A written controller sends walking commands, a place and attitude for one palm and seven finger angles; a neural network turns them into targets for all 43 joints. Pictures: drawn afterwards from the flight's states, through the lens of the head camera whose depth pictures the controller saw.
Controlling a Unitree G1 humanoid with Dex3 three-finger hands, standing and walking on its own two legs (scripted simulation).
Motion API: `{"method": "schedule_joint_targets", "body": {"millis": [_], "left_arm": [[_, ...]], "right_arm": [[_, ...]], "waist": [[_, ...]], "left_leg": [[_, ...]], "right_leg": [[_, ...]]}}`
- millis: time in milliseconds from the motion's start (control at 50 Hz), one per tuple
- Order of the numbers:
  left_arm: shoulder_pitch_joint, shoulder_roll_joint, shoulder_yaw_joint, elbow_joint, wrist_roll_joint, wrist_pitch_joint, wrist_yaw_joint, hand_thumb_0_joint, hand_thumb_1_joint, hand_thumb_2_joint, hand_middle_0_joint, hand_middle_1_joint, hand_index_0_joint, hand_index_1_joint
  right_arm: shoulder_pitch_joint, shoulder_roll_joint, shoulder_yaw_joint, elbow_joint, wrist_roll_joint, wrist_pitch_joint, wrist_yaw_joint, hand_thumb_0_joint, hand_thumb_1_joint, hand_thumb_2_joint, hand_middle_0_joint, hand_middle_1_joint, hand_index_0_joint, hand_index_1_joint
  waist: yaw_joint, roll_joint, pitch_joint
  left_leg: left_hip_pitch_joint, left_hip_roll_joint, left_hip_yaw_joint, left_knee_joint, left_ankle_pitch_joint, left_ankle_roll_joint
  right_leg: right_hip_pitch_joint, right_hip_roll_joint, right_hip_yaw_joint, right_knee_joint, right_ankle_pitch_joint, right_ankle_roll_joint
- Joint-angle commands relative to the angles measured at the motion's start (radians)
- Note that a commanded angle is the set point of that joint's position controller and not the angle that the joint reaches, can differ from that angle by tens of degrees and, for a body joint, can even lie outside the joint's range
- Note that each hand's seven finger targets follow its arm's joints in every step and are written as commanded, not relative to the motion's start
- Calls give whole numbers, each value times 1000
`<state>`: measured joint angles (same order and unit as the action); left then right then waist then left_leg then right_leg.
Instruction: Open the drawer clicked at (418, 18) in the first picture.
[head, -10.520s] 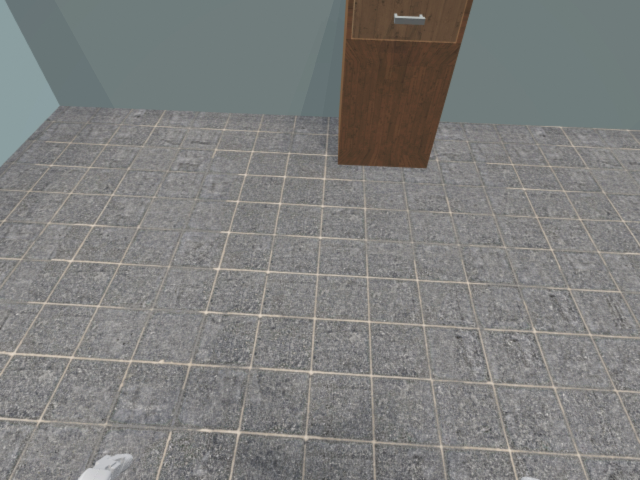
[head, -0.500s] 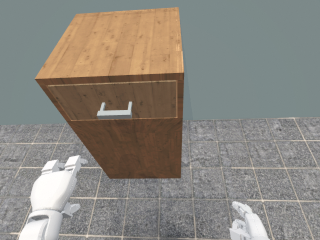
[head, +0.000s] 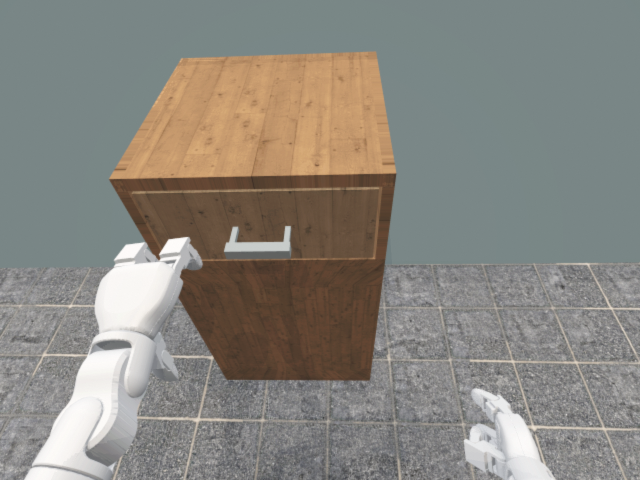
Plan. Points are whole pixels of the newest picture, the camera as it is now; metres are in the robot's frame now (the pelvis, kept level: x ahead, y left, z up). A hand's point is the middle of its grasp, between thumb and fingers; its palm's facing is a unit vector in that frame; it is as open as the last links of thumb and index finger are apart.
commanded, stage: raise the hand with hooked fingers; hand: left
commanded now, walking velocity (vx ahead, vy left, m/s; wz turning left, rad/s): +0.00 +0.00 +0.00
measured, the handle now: (259, 241) +0.50 +0.18 -0.04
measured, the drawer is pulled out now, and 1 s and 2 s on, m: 0.00 0.00 0.00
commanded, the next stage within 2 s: move the hooked fingers above the handle in 0.52 s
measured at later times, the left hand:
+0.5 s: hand (154, 316) +0.27 +0.24 +0.08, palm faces +0.07 -0.09 -0.99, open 13.8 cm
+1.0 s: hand (175, 297) +0.31 +0.23 +0.07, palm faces +0.04 -0.07 -1.00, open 13.8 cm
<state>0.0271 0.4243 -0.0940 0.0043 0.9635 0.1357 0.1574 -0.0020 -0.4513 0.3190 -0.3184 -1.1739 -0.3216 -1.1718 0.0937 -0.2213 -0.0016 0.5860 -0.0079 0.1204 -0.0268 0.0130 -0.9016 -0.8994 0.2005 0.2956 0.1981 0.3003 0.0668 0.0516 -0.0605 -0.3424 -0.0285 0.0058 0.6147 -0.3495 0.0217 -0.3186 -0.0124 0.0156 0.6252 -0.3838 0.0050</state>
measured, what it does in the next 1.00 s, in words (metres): stands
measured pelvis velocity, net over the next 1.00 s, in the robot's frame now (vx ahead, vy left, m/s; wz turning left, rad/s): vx -0.02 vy -0.02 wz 0.01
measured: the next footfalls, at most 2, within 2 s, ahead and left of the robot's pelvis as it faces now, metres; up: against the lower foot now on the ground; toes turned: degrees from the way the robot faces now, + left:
none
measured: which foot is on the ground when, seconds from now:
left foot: down 0.00-1.00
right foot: down 0.00-1.00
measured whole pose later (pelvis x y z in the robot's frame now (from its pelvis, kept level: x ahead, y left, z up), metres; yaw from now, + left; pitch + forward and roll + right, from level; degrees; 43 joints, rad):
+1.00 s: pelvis -0.02 -0.02 +0.01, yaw +0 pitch +4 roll +1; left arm -0.19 0.44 -0.06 0.30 0.97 0.00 0.17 0.00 -0.49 0.30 -0.32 -1.20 -0.32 -1.20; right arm 0.15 -0.25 -0.02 0.66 0.01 0.08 -0.05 0.01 -0.90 -0.90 0.20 0.30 0.20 0.30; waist 0.07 0.05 -0.04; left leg -0.34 0.00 -0.01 0.54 -0.28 -0.01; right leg -0.33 0.01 0.00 0.58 -0.33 -0.03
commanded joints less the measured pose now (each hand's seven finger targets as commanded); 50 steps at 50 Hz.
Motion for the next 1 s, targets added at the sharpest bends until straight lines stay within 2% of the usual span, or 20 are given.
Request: {"method": "schedule_joint_targets", "body": {"millis": [0, 100, 160, 220, 280, 360, 400, 460, 500, 560, 640, 680, 720, 760, 800, 820, 840, 860, 900, 980], "left_arm": [[-321, 216, 150, -148, 19, 0, 17, 0, -500, 300, -300, -1200, -300, -1200], [-434, 218, 119, -100, -6, 7, -34, 0, -500, 300, -300, -1200, -300, -1200], [-341, 173, 93, -46, -19, -3, -81, 0, -500, 300, -300, -1200, -300, -1200], [-323, 176, 92, -86, -31, -40, -105, 0, -500, 300, -300, -1200, -300, -1200], [-349, 223, 139, -151, -18, -97, -83, 0, -500, 300, -300, -1200, -300, -1200], [-395, 274, 209, -199, 1, -158, 2, 0, -500, 300, -300, -1200, -300, -1200], [-396, 259, 208, -185, 2, -162, 46, 0, -500, 300, -300, -1200, -300, -1200], [-375, 230, 196, -101, -3, -124, 76, 0, -500, 300, -300, -1200, -300, -1200], [-384, 205, 154, -82, -5, -90, 75, 0, -500, 300, -300, -1200, -300, -1200], [-360, 168, 101, -39, -14, -37, 36, 0, -500, 300, -300, -1200, -300, -1200], [-392, 179, 74, -49, -12, -34, -17, 0, -500, 300, -300, -1200, -300, -1200], [-452, 216, 98, -10, -7, -57, -30, 0, -500, 300, -300, -1200, -300, -1200], [-477, 221, 109, -14, -1, -94, -25, 0, -500, 300, -300, -1200, -300, -1200], [-491, 273, 166, 5, 7, -124, -9, 0, -500, 300, -300, -1200, -300, -1200], [-537, 246, 147, 36, 11, -147, 12, 0, -500, 300, -300, -1200, -300, -1200], [-525, 265, 176, 56, 14, -153, 26, 0, -500, 300, -300, -1200, -300, -1200], [-518, 257, 175, 67, 15, -154, 35, 0, -500, 300, -300, -1200, -300, -1200], [-518, 282, 203, 70, 20, -153, 45, 0, -500, 300, -300, -1200, -300, -1200], [-505, 250, 178, 83, 15, -142, 58, 0, -500, 300, -300, -1200, -300, -1200], [-508, 233, 145, 161, 9, -106, 40, 0, -500, 300, -300, -1200, -300, -1200]], "right_arm": [[-72, -113, -36, -124, 6, -27, -8, 0, -900, -900, 200, 300, 200, 300], [-63, -122, -35, -120, 13, -25, -11, 0, -900, -900, 200, 300, 200, 300], [-54, -129, -36, -129, 14, -25, -5, 0, -900, -900, 200, 300, 200, 300], [-48, -132, -36, -137, 10, -27, 0, 0, -900, -900, 200, 300, 200, 300], [-48, -132, -38, -138, 4, -38, 2, 0, -900, -900, 200, 300, 200, 300], [-48, -128, -45, -121, 0, -58, -3, 0, -900, -900, 200, 300, 200, 300], [-41, -120, -51, -108, 3, -64, -4, 0, -900, -900, 200, 300, 200, 300], [-42, -124, -56, -90, 14, -67, -3, 0, -900, -900, 200, 300, 200, 300], [-50, -126, -57, -85, 20, -68, -3, 0, -900, -900, 200, 300, 200, 300], [-65, -135, -54, -94, 29, -66, -6, 0, -900, -900, 200, 300, 200, 300], [-70, -134, -44, -103, 21, -64, -19, 0, -900, -900, 200, 300, 200, 300], [-61, -135, -38, -93, 19, -67, -28, 0, -900, -900, 200, 300, 200, 300], [-57, -128, -40, -92, 14, -73, -33, 0, -900, -900, 200, 300, 200, 300], [-52, -130, -41, -86, 13, -76, -38, 0, -900, -900, 200, 300, 200, 300], [-44, -118, -42, -76, 15, -80, -40, 0, -900, -900, 200, 300, 200, 300], [-37, -118, -46, -69, 16, -82, -39, 0, -900, -900, 200, 300, 200, 300], [-37, -117, -48, -70, 15, -82, -39, 0, -900, -900, 200, 300, 200, 300], [-36, -121, -53, -69, 17, -82, -37, 0, -900, -900, 200, 300, 200, 300], [-32, -119, -57, -69, 18, -82, -34, 0, -900, -900, 200, 300, 200, 300], [-17, -136, -60, -63, 24, -74, -32, 0, -900, -900, 200, 300, 200, 300]], "waist": [[-4, 25, -206], [-17, -4, -221], [-8, -41, -190], [-3, -51, -185], [9, -10, -199], [20, 34, -212], [19, 38, -228], [11, 12, -207], [3, 8, -189], [-5, -48, -172], [-11, -83, -171], [-19, -100, -132], [-9, -75, -157], [1, -56, -170], [-3, -40, -176], [0, -45, -187], [5, -37, -203], [9, -33, -229], [7, -39, -251], [-14, -85, -228]], "left_leg": [[172, 13, -21, -88, 520, -2], [193, 11, -25, -119, 477, -2], [178, 12, -24, -136, 463, 1], [172, 11, -19, -147, 429, 4], [172, 10, -26, -151, 421, 4], [173, 5, -35, -154, 386, 0], [181, 2, -27, -149, 381, -1], [153, -3, -15, -157, 330, -2], [142, -5, -6, -161, 304, -1], [129, -8, 2, -174, 267, 5], [132, -16, 10, -165, 265, 16], [113, -18, 18, -164, 233, 19], [121, -24, 18, -152, 249, 21], [109, -27, 18, -144, 259, 20], [101, -30, 22, -134, 257, 19], [96, -29, 24, -127, 275, 19], [90, -31, 26, -123, 289, 17], [91, -31, 27, -116, 306, 17], [83, -30, 33, -104, 333, 17], [46, -30, 40, -92, 331, 18]], "right_leg": [[65, 37, -51, -76, 388, -47], [93, 38, -52, -111, 357, -46], [94, 42, -54, -130, 341, -44], [104, 38, -54, -139, 327, -42], [108, 38, -50, -138, 305, -48], [90, 46, -46, -137, 267, -54], [84, 42, -47, -134, 267, -54], [74, 46, -48, -143, 243, -50], [72, 41, -45, -147, 230, -48], [88, 40, -36, -167, 216, -41], [104, 30, -28, -172, 243, -33], [81, 27, -22, -184, 218, -29], [86, 26, -15, -175, 244, -31], [101, 28, -6, -171, 261, -33], [85, 23, -6, -161, 266, -33], [92, 26, -5, -154, 289, -34], [101, 24, -2, -146, 315, -34], [117, 28, 4, -142, 335, -34], [127, 22, 3, -125, 393, -32], [114, 21, 3, -116, 436, -24]]}}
